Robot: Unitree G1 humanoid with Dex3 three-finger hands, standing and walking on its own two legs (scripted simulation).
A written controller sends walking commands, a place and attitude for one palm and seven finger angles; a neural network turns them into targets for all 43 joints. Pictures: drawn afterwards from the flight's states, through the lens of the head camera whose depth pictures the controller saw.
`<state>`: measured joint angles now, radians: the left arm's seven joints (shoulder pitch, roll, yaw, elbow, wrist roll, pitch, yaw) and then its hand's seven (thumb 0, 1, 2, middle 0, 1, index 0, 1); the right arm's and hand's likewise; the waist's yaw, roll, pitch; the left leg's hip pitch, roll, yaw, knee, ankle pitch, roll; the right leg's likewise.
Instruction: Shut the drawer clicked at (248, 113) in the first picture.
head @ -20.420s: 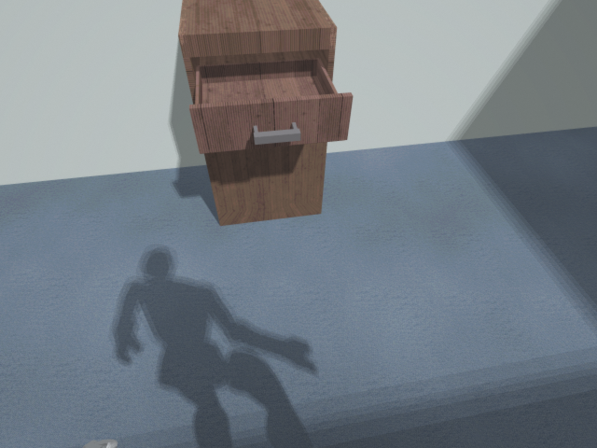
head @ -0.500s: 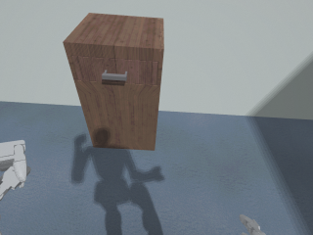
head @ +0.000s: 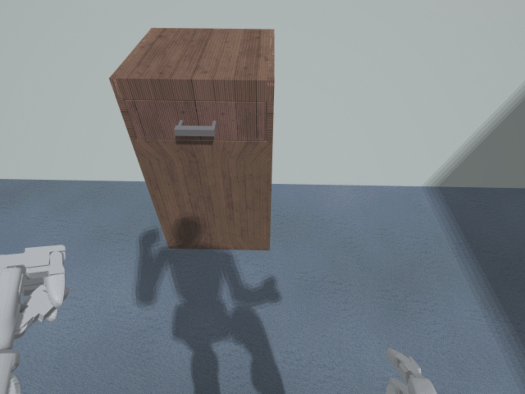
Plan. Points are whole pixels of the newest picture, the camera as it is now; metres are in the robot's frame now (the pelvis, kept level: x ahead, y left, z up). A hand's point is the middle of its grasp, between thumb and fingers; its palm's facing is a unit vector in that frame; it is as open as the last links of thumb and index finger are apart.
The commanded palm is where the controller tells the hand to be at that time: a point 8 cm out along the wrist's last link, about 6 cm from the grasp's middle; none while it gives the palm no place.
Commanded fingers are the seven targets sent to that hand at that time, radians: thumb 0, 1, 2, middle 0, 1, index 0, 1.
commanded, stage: let the arm hang, fingers relaxed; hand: left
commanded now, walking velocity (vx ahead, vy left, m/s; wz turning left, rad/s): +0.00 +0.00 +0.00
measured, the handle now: (196, 127) +0.87 +0.26 -0.07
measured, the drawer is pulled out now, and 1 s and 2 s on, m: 0.00 0.00 0.00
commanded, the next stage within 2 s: look to check the result in 1.06 s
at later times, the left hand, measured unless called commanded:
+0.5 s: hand out of the picture -0.06 +0.21 -0.16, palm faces +0.02 -0.97 -0.25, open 4.9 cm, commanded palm none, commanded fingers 0.00 0.90 0.90 -0.28 -0.39 -0.28 -0.39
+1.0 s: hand out of the picture +0.06 +0.18 -0.16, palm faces +0.00 -0.98 -0.22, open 7.3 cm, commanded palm none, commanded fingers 0.00 0.90 0.90 -0.20 -0.30 -0.20 -0.30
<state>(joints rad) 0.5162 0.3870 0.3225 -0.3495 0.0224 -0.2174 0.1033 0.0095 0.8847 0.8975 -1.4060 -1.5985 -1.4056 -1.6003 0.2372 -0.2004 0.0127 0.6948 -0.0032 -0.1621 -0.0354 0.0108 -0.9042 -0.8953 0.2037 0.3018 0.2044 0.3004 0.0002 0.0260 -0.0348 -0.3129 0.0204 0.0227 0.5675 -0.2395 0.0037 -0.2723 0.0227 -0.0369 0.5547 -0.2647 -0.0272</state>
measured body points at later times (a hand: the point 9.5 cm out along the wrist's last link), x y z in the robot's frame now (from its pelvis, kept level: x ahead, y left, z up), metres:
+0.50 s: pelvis +0.00 +0.00 +0.01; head +0.02 +0.01 +0.46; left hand -0.06 +0.26 -0.14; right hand -0.02 -0.24 -0.14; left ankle +0.04 +0.12 -0.73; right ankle +0.02 -0.10 -0.73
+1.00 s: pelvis +0.01 +0.00 +0.01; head +0.01 +0.00 +0.46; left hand +0.07 +0.24 -0.14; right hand +0.02 -0.22 -0.15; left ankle +0.04 +0.12 -0.73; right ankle +0.02 -0.10 -0.73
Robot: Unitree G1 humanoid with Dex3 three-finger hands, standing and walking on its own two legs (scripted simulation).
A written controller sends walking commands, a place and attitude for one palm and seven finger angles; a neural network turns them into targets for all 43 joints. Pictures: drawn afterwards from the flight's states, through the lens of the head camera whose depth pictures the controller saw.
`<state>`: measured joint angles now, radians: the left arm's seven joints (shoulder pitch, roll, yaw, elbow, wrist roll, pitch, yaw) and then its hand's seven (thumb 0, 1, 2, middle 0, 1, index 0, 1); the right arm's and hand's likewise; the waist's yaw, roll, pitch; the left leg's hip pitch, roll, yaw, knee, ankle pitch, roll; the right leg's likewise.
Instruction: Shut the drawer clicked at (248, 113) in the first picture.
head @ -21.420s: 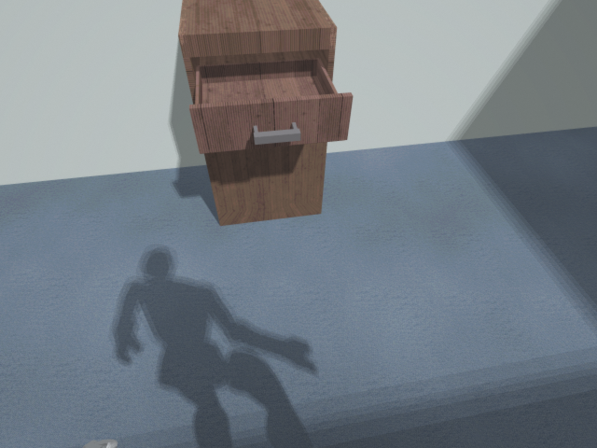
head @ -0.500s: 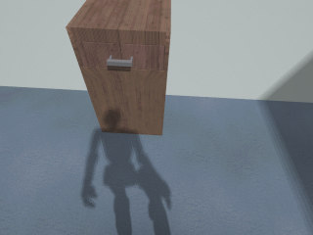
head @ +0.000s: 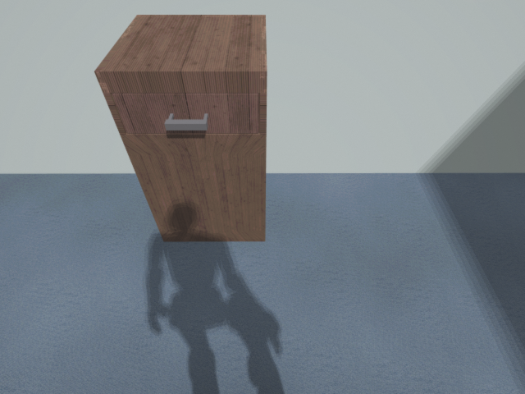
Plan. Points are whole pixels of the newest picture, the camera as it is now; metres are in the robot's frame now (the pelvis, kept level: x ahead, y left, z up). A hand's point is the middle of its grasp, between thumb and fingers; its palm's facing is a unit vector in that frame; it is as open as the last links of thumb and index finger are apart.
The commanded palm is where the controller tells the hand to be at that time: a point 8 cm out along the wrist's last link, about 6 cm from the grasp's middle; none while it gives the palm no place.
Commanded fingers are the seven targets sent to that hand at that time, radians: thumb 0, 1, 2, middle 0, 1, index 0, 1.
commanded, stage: let the arm hang, fingers relaxed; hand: left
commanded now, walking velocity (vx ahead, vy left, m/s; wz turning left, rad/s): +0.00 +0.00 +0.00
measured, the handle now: (187, 120) +0.86 +0.27 -0.08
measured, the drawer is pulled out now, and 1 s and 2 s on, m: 0.00 0.00 0.00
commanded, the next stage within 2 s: look to check the result in 0.06 s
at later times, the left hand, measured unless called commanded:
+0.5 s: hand out of the picture +0.03 +0.19 -0.17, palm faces +0.00 -0.97 -0.25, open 7.4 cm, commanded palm none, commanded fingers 0.00 0.90 0.90 -0.20 -0.30 -0.20 -0.30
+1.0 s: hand out of the picture +0.08 +0.21 -0.16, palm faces -0.01 -0.96 -0.28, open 7.4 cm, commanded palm none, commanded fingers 0.00 0.90 0.90 -0.20 -0.30 -0.20 -0.30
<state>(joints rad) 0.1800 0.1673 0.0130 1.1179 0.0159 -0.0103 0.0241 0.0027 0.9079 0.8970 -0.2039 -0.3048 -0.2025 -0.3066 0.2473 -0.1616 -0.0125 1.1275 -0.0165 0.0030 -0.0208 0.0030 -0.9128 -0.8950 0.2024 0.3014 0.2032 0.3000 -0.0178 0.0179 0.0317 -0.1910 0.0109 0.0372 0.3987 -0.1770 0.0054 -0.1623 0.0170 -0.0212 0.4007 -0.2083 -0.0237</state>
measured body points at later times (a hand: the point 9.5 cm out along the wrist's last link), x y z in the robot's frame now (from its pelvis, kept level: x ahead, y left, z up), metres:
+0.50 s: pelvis +0.01 -0.01 +0.00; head +0.03 -0.01 +0.45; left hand +0.03 +0.24 -0.15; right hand +0.02 -0.25 -0.16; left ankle +0.03 +0.12 -0.74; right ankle +0.01 -0.10 -0.74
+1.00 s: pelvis +0.02 -0.01 +0.00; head +0.03 -0.02 +0.45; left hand +0.08 +0.26 -0.14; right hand +0.05 -0.27 -0.15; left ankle +0.03 +0.12 -0.74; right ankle +0.01 -0.10 -0.74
